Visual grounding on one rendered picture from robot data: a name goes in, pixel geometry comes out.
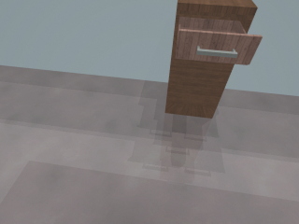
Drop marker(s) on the handle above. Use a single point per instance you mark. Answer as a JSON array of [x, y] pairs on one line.
[[217, 53]]

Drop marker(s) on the drawer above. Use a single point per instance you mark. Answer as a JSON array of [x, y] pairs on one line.
[[214, 34]]

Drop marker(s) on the cabinet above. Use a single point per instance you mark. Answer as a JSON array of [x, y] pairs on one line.
[[195, 87]]

